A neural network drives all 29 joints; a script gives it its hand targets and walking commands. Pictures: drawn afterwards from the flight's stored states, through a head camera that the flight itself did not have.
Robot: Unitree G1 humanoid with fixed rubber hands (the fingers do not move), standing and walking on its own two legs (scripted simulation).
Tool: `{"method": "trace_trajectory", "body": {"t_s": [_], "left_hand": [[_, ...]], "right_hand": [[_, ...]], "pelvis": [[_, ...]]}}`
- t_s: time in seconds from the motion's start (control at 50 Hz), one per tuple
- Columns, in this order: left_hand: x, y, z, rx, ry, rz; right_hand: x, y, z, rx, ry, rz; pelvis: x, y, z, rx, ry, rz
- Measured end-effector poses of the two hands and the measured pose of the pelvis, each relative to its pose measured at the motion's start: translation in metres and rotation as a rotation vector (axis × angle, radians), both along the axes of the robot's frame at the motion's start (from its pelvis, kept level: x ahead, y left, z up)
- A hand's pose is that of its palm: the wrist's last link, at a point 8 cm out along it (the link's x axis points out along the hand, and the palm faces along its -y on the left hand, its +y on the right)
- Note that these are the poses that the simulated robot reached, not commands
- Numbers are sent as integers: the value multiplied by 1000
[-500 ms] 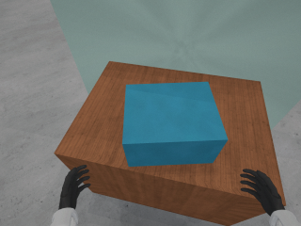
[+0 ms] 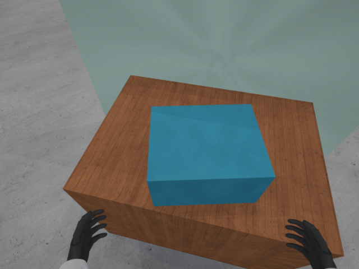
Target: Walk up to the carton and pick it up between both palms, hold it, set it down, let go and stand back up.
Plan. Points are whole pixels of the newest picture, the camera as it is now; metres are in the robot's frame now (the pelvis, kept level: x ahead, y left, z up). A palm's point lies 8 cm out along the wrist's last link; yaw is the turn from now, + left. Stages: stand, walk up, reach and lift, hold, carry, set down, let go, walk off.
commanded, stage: set down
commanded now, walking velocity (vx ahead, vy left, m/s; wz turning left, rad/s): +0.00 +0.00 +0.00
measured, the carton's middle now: (203, 154) +0.47 +0.01 -0.10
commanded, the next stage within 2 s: let go in 1.28 s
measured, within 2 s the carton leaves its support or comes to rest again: neither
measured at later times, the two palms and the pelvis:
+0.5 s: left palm (82, 260) +0.14 +0.25 -0.06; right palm (315, 266) +0.19 -0.25 -0.07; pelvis -0.01 +0.00 +0.00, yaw +0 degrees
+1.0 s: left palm (85, 261) +0.14 +0.25 -0.07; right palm (306, 265) +0.19 -0.23 -0.08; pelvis +0.00 +0.00 +0.00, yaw +0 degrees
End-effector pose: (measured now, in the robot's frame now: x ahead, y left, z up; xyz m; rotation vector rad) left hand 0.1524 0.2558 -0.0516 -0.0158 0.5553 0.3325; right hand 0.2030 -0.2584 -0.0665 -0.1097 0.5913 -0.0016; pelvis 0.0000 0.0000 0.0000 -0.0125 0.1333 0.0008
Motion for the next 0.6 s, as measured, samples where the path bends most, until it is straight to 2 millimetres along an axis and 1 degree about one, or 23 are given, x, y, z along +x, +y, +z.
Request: {"method": "trace_trajectory", "body": {"t_s": [0.14, 0.28, 0.6], "left_hand": [[-5, -2, -2, -17, 31, -1], [-11, -5, -8, -44, 94, -8], [-15, -7, -14, -42, 180, -18]], "right_hand": [[-6, 5, 0, -7, 3, -7], [-11, 8, -2, -17, 44, -25], [-12, 10, -8, -43, 99, -30]], "pelvis": [[-3, 0, 0, 0, -28, 0], [-6, 0, 1, 0, -49, 1], [-4, -1, 1, 2, -51, 1]]}}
